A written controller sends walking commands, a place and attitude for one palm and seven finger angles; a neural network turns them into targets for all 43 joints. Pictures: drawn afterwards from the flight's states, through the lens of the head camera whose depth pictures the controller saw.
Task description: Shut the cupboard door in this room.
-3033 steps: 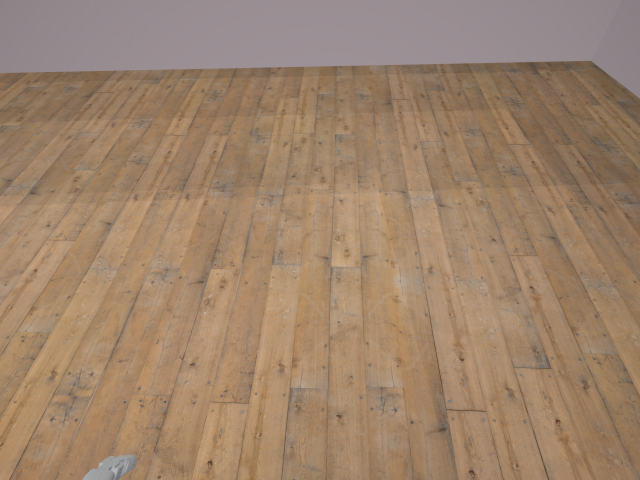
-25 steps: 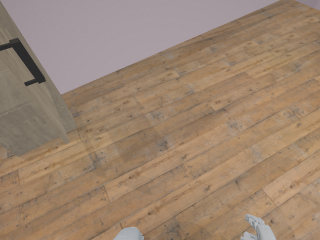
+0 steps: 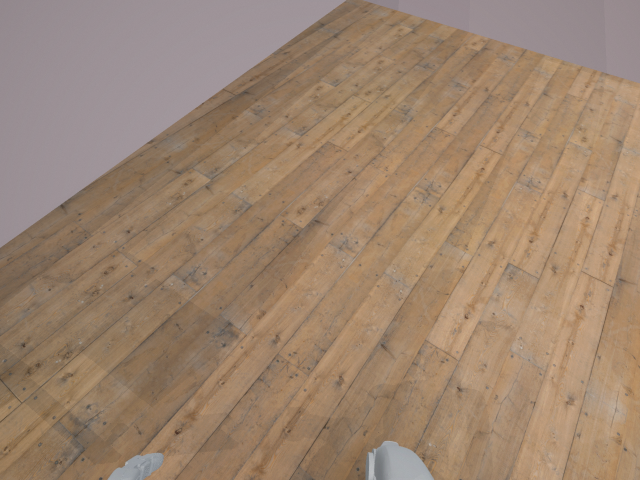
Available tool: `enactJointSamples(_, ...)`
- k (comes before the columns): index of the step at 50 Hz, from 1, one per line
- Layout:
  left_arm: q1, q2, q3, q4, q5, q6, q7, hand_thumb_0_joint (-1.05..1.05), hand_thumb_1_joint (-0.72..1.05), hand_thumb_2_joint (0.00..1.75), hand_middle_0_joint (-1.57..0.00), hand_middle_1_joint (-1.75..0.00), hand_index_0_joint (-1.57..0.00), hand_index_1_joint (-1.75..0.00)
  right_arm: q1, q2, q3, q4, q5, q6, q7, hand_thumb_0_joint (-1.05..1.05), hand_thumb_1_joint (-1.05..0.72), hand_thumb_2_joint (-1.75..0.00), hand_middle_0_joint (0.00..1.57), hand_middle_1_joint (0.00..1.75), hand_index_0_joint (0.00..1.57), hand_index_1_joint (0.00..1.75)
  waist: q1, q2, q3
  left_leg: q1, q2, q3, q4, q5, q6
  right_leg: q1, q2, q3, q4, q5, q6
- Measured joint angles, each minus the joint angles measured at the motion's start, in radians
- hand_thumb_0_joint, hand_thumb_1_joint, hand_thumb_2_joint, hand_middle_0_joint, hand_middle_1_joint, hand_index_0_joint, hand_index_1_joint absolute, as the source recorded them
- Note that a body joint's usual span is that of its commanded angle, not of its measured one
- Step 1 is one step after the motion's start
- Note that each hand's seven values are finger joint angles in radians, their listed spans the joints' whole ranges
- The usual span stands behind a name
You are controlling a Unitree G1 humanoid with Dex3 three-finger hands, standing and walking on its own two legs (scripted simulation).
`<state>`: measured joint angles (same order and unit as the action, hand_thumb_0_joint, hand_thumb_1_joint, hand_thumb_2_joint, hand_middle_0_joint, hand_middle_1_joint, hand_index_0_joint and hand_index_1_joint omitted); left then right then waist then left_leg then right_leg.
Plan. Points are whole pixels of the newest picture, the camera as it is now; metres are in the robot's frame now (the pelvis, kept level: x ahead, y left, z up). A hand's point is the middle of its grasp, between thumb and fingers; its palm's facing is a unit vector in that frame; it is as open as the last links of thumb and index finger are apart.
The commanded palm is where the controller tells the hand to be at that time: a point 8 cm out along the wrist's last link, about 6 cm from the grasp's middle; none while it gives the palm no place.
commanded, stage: walk around to get in front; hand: left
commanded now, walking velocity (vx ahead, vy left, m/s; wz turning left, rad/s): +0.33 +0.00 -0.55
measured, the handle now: out of the picture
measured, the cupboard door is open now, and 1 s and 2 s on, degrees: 88 88 88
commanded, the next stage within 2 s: none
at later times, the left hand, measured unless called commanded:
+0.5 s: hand (245, 395) +0.26 +0.12 -0.15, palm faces -0.13 -0.96 -0.26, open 7.2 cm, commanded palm none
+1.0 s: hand (278, 278) +0.48 +0.08 -0.17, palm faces -0.23 -0.96 -0.16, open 7.3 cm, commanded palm none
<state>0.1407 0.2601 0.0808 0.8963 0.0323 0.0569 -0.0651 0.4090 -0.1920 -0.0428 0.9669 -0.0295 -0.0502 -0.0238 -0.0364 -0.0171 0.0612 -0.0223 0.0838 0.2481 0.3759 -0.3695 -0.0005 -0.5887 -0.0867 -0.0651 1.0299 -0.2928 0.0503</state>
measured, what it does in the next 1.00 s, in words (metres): walks ahead, turning right: right foot, then left foot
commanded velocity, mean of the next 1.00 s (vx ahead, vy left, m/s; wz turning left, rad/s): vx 0.37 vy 0.00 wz -0.23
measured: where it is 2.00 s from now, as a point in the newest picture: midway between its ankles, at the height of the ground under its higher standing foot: (382, 286)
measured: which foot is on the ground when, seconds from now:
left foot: down 0.00-0.16, up 0.18-0.70, down 0.72-1.00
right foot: up 0.00-0.14, down 0.16-0.72, up 0.74-1.00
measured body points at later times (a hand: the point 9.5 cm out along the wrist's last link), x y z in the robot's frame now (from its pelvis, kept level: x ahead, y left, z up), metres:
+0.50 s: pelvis +0.17 -0.08 +0.00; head +0.19 -0.10 +0.45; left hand +0.26 +0.17 -0.13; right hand +0.21 -0.32 -0.15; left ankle +0.29 +0.08 -0.66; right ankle +0.14 -0.13 -0.74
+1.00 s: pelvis +0.40 -0.08 +0.00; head +0.41 -0.08 +0.45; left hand +0.49 +0.14 -0.15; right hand +0.34 -0.32 -0.14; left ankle +0.38 +0.02 -0.74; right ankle +0.42 -0.25 -0.67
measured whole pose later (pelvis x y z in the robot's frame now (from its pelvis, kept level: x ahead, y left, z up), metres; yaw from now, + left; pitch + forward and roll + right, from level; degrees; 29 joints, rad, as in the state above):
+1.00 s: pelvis +0.40 -0.08 +0.00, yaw -18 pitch +0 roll +0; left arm 0.28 0.17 0.07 1.02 0.03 -0.01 -0.03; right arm 0.32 -0.18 -0.07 1.03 -0.02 -0.08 -0.02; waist 0.02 -0.03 0.02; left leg -0.08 0.03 0.21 0.37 -0.29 0.03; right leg -0.62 -0.14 -0.05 1.02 -0.19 0.01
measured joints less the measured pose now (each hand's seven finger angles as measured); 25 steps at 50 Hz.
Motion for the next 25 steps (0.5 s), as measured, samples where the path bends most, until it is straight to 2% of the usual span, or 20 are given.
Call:
enactJointSamples(2,-0.041,-0.012,-0.008,-0.008,-0.001,-0.003,-0.003,0.01,0.92,0.9,-0.19,-0.3,-0.19,-0.3,0.034,-0.006,-0.004,0.021,-0.003,0.0,0.001,0.0,-0.91,-0.9,0.2,0.3,0.2,0.3,-0.02,0.004,0.014,0.026,0.008,0.027,0.001,-0.022,-0.015,0.007,0.002,-0.025,-0.09,0.0,-0.014)
enactJointSamples(5,-0.099,-0.03,-0.022,-0.029,-0.004,-0.017,-0.004,0.01,0.92,0.9,-0.19,-0.3,-0.19,-0.3,0.077,-0.017,-0.009,0.053,-0.004,0.006,0.006,0.0,-0.91,-0.9,0.2,0.3,0.2,0.3,-0.043,0.017,0.034,0.061,0.03,0.067,0.025,-0.068,-0.045,0.042,0.025,-0.069,-0.239,-0.017,-0.053)
enactJointSamples(7,-0.13,-0.036,-0.029,-0.046,-0.006,-0.04,-0.002,0.01,0.92,0.9,-0.19,-0.3,-0.2,-0.3,0.103,-0.019,-0.007,0.074,0.001,0.012,0.01,0.0,-0.91,-0.9,0.2,0.3,0.2,0.3,-0.05,0.023,0.045,0.057,0.059,0.082,0.115,-0.114,-0.062,0.101,0.055,-0.096,-0.351,-0.005,-0.086)
enactJointSamples(8,-0.138,-0.033,-0.034,-0.055,-0.005,-0.059,-0.001,0.01,0.91,0.9,-0.2,-0.3,-0.2,-0.3,0.118,-0.013,-0.004,0.083,0.006,0.017,0.014,0.0,-0.91,-0.9,0.2,0.3,0.2,0.3,-0.049,0.012,0.045,0.024,0.075,0.077,0.23,-0.131,-0.065,0.138,0.058,-0.1,-0.405,0.054,-0.112)
enactJointSamples(9,-0.144,-0.033,-0.035,-0.06,-0.006,-0.078,0.006,0.01,0.91,0.9,-0.2,-0.3,-0.2,-0.3,0.116,-0.008,0.0,0.091,0.013,0.028,0.017,0.01,-0.91,-0.9,0.2,0.3,0.2,0.3,-0.041,0.004,0.05,-0.04,0.081,0.034,0.406,-0.15,-0.067,0.132,0.061,-0.094,-0.377,0.093,-0.133)
enactJointSamples(11,-0.138,-0.039,-0.039,-0.054,-0.021,-0.096,0.021,0.0,0.91,0.9,-0.2,-0.3,-0.2,-0.3,0.079,-0.005,0.001,0.097,0.021,0.053,0.017,0.01,-0.91,-0.9,0.2,0.3,0.2,0.3,-0.044,0.002,0.066,-0.187,0.06,-0.095,0.744,-0.147,-0.056,0.152,0.072,-0.087,-0.33,0.049,-0.152)
enactJointSamples(13,-0.109,-0.049,-0.044,-0.034,-0.028,-0.092,0.029,0.0,0.91,0.9,-0.2,-0.3,-0.2,-0.3,0.032,-0.001,-0.004,0.085,0.019,0.059,0.018,0.01,-0.91,-0.9,0.2,0.3,0.19,0.3,-0.045,0.008,0.064,-0.313,0.052,-0.157,0.912,-0.065,-0.049,0.204,0.087,-0.078,-0.36,0.02,-0.153)
enactJointSamples(15,-0.066,-0.061,-0.046,-0.009,-0.028,-0.088,0.036,0.0,0.91,0.9,-0.2,-0.3,-0.2,-0.3,-0.021,0.0,-0.007,0.061,0.01,0.057,0.02,0.01,-0.91,-0.9,0.2,0.3,0.19,0.3,-0.039,0.017,0.051,-0.416,0.062,-0.182,0.938,0.018,-0.05,0.253,0.103,-0.061,-0.416,0.028,-0.146)
enactJointSamples(19,0.026,-0.08,-0.027,0.037,-0.026,-0.099,0.054,-0.01,0.93,0.9,-0.2,-0.3,-0.2,-0.3,-0.115,0.007,-0.01,0.004,-0.001,0.044,0.025,0.01,-0.91,-0.9,0.19,0.3,0.19,0.3,-0.021,0.039,0.018,-0.559,0.079,-0.218,0.843,0.122,-0.061,0.332,0.128,-0.031,-0.515,0.043,-0.152)
enactJointSamples(25,0.141,-0.062,-0.016,0.084,-0.018,-0.12,0.058,-0.01,0.94,0.9,-0.2,-0.3,-0.2,-0.3,-0.209,0.017,-0.012,-0.027,-0.006,0.037,0.039,0.0,-0.91,-0.9,0.19,0.3,0.19,0.3,0.034,0.054,-0.026,-0.618,0.071,-0.223,0.657,0.205,-0.071,0.427,0.15,-0.008,-0.606,0.025,-0.15)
